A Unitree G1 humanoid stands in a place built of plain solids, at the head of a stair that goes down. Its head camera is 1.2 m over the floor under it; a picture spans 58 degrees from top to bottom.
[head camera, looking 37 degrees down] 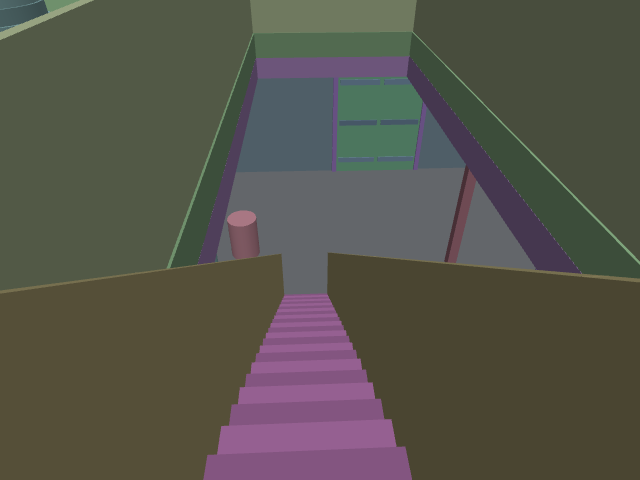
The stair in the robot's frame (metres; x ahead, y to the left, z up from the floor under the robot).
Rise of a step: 0.18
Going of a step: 0.23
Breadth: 0.88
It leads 2 degrees to the left of straight ahead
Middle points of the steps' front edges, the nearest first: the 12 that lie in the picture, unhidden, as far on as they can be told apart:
0.89 0.05 -0.53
1.11 0.06 -0.71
1.33 0.07 -0.89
1.56 0.08 -1.07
1.78 0.09 -1.24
2.01 0.10 -1.42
2.23 0.11 -1.60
2.46 0.12 -1.78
2.68 0.13 -1.96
2.91 0.14 -2.13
3.13 0.15 -2.31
3.36 0.16 -2.49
